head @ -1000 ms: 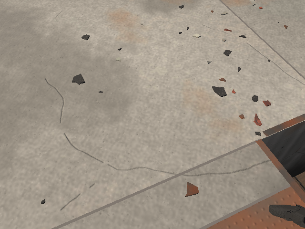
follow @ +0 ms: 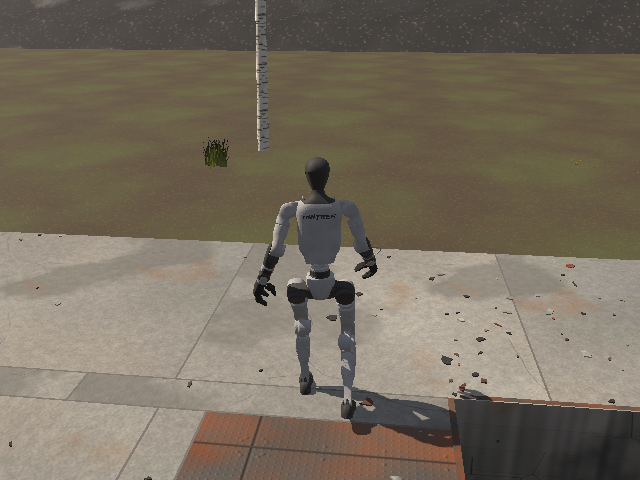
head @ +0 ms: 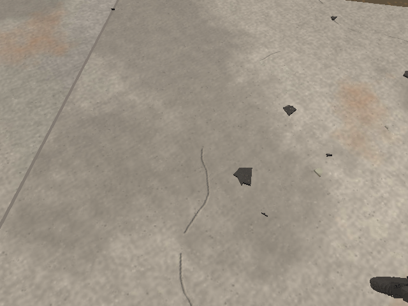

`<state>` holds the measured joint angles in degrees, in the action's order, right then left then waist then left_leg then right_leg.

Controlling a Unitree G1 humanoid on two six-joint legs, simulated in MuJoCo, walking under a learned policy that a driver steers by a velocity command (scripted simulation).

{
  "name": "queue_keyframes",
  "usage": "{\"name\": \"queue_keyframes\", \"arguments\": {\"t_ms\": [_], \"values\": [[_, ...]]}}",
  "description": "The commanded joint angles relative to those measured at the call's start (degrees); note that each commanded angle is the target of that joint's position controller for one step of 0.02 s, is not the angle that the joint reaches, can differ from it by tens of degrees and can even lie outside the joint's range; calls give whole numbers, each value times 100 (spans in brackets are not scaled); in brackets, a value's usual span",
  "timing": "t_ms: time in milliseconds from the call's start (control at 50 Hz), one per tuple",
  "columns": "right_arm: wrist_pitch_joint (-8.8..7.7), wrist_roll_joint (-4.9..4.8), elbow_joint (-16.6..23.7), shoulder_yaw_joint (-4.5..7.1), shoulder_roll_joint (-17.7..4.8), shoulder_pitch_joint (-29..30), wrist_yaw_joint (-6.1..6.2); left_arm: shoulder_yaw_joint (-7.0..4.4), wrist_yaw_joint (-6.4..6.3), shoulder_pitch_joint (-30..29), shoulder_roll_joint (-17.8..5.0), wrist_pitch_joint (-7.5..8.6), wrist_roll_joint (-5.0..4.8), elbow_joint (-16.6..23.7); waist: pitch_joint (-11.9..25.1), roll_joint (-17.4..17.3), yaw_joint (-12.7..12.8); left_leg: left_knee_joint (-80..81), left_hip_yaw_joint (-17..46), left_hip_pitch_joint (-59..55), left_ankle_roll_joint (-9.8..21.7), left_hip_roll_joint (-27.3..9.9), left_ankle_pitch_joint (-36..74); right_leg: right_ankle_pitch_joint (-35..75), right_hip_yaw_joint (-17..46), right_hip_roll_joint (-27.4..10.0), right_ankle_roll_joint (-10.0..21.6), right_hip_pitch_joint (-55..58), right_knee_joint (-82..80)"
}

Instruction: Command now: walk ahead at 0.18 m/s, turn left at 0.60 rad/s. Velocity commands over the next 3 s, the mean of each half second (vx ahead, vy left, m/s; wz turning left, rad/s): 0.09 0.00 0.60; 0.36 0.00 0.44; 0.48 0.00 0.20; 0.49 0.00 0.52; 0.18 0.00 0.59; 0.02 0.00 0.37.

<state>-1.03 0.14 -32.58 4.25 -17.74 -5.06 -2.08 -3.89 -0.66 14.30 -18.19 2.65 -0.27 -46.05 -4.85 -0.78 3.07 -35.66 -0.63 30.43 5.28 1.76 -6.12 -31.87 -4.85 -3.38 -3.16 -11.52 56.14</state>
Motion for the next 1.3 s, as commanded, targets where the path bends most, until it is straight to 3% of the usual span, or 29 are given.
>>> {"name": "queue_keyframes", "arguments": {"t_ms": [20, 40, 80, 120, 160, 260, 360, 400, 420, 440, 460, 480, 500, 560, 640, 720, 800, 840, 860, 880, 900, 920, 940, 960, 1000, 1080, 1160, 1240, 1300], "values": [[-73, 2, 325, 326, -1109, -976, 39, -76, 60, -85, -841, 146, -87, 694, 2310, -455, -661, 1208, 3018, -4034, 1643, -1961, 2607, -51, 1034, 208, 40, -2851, 2440], [-68, -90, 267, 282, -924, -763, 59, -67, -13, -158, -740, 102, -12, 627, 1678, -6, -467, 1291, 2483, -3225, 1294, -1589, 2222, 327, 984, -11, 24, -2835, 1949], [-5, -50, 304, 224, -805, -423, 123, -107, -86, -147, -807, -46, 71, 607, 1260, -188, -174, 1533, 2087, -1975, 1079, -1257, 2064, 703, 967, -112, -6, -2210, 1356], [5, 48, 288, 254, -882, -324, 173, -74, -106, -13, -645, -119, 106, 567, 1323, -310, -62, 1583, 1930, -1496, 1104, -1142, 2424, 867, 865, 25, -92, -1854, 1003], [26, 24, 223, 275, -936, -375, 244, -37, -145, -129, -531, -156, 127, 602, 1400, -325, -91, 1548, 1888, -1425, 1081, -1055, 2381, 1038, 887, 121, -179, -1844, 510], [202, -37, 206, 272, -932, -315, 385, -11, -133, -662, -444, -237, 77, 776, 1271, -567, -256, 1616, 2257, -1283, 800, -800, 138, 1615, 1061, 293, -228, -1750, -574], [274, -37, 178, 266, -885, -442, 319, -45, -71, -871, -436, -119, 42, 946, 1147, -854, -428, 1281, 2828, -1547, 719, -790, 192, 1338, 1052, 495, -70, -1306, -1729], [320, -106, 202, 240, -832, -335, 320, -92, -14, -547, -429, -63, 34, 888, 1153, -848, -204, 961, 2917, -1533, 522, -619, 394, 1939, 940, 502, 111, -624, -2930], [329, -108, 227, 199, -689, -417, 340, -171, -10, -380, -646, -57, 59, 878, 1204, -603, -187, 598, 2738, -1199, 252, -389, -240, 2470, 1205, -1, 306, -7, -3391], [331, -41, 206, 99, -320, -752, 332, -236, -47, -291, -1001, -114, 144, 949, 1433, 696, -392, -726, 1801, -397, -115, 258, -2352, 2911, 2313, -1311, 835, 766, -3640], [247, -107, 390, 215, -686, -629, 320, -325, -10, -144, -1235, -146, 282, 839, 1041, 1928, -355, -1744, 885, 840, -362, 693, -3038, 2537, 3635, -1997, 1687, 600, -4033], [204, -55, 306, 316, -1042, -588, 317, -274, -30, -306, -947, -116, 220, 976, 857, 1358, -288, -2489, 993, 1068, -498, 184, -2514, 1523, 3503, -1923, 1713, 533, -4105], [223, -79, 228, 355, -1091, -521, 294, -220, -69, -412, -704, -110, 135, 996, 715, 1062, -278, -2699, 887, 1176, -563, 59, -2036, 746, 2996, -1569, 1430, 484, -4152], [265, -87, 155, 278, -703, -551, 219, -170, -153, -351, -599, -85, 10, 1024, 474, 919, -197, -3271, 567, 1485, -779, -144, -1387, 641, 2209, -1175, 1151, 582, -4300], [158, -120, 349, 163, -425, -24, 149, -239, -130, 136, -725, -24, 65, 948, 409, 967, 132, -2533, 297, 1524, -873, -372, -1021, 827, 1621, -1193, 1215, 798, -4547], [66, -111, 387, 45, -217, 148, 55, -327, -61, 226, -932, 24, 11, 864, 383, 971, 170, -1369, 116, 759, -778, -526, -907, 1306, 1055, -1300, 1219, 540, -4601], [3, -134, 231, 33, -275, -52, -15, -357, 93, 273, -1014, 51, -125, 715, 308, 1002, 20, -261, -175, -537, -520, -377, -1105, 1467, 719, -1321, 1196, 78, -4420], [-12, -137, -31, 104, -361, -665, -10, -319, 135, 211, -945, 14, -203, 651, 391, 761, -381, 581, -422, -1768, -290, -114, -679, 1631, 509, -1258, 1068, -355, -3874], [-17, -173, -205, 246, -612, -1280, 36, -218, 147, 327, -705, 31, -130, 595, 721, 441, -703, 778, -319, -2841, -132, -5, -704, 2277, 174, -1014, 884, -721, -2961], [-15, -115, -292, 366, -1069, -2072, 119, -43, 162, 221, -258, 74, 65, 772, 1254, -700, -1027, 1177, 1334, -4012, 186, -1162, -913, 1391, -382, -567, 428, -1689, -866], [-54, -96, -237, 453, -1771, -2157, 121, 24, 129, 181, -106, 216, 45, 1160, 1536, -2018, -855, 1905, 3992, -4682, 1244, -2285, -2009, -152, -21, 250, 152, -3590, 874], [-170, -93, -251, 335, -1287, -2112, 68, -128, 107, -188, -708, 309, -137, 1136, 1297, -1074, -1114, 2164, 3984, -4346, 1365, -2311, -2466, 48, 612, -6, 215, -4065, 1574], [-242, -57, -287, 215, -991, -1900, 51, -170, 124, -327, -799, 350, -230, 1161, 863, -1069, -941, 2131, 3313, -3924, 1183, -2105, -2347, 588, 653, -220, 372, -4172, 1583], [-278, -43, -279, 131, -754, -1613, 42, -148, 108, -266, -699, 351, -159, 1049, 654, -779, -775, 2144, 2757, -3450, 1021, -1846, -1944, 1090, 660, -389, 400, -3949, 1374], [-295, 1, -259, 22, -492, -1144, 59, -152, 141, -139, -606, 300, -18, 961, 383, -755, -453, 2375, 2006, -2664, 832, -1491, -893, 1728, 707, -530, 336, -3386, 835], [-387, 1, -493, 27, -535, -1145, 147, -56, 165, -322, -298, 192, 33, 895, 339, -297, -353, 2566, 1166, -2503, 798, -1305, 851, 2684, 601, -408, 141, -3242, -139], [-373, -59, -810, 57, -691, -1490, 243, 85, 248, -1176, -37, 267, -33, 1084, 138, -295, -633, 2698, 699, -2434, 617, -1175, 993, 3722, 429, -146, 173, -2807, -1696], [-332, -125, -1124, 91, -784, -1881, 248, 95, 378, -1765, -88, 319, -77, 1301, -87, -235, -765, 2592, 735, -2898, 584, -1427, 925, 3810, 460, 14, 397, -2702, -2455], [-234, -150, -1259, 134, -867, -1956, 280, 29, 423, -1644, -268, 354, -31, 1361, 62, -314, -540, 2030, 942, -3385, 446, -1557, 2122, 3155, 471, 199, 621, -2262, -2720]]}}
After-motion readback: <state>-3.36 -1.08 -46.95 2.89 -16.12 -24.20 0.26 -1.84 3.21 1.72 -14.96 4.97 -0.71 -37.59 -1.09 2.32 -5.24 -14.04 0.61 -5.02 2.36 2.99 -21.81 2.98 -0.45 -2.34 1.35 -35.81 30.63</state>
